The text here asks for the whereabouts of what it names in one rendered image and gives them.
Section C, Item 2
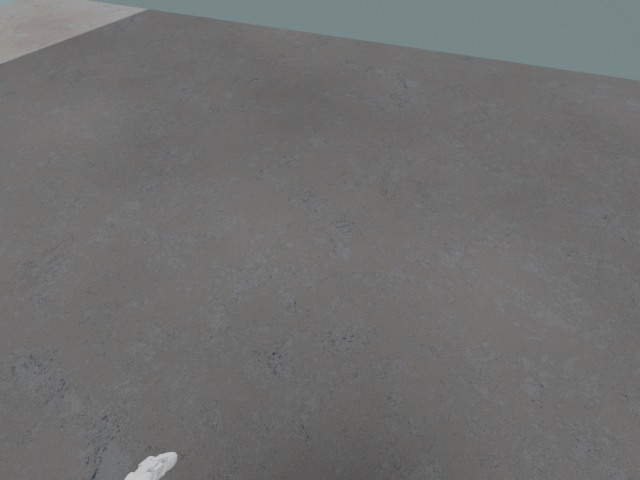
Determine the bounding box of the robot left hand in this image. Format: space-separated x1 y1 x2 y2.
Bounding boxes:
124 452 177 480

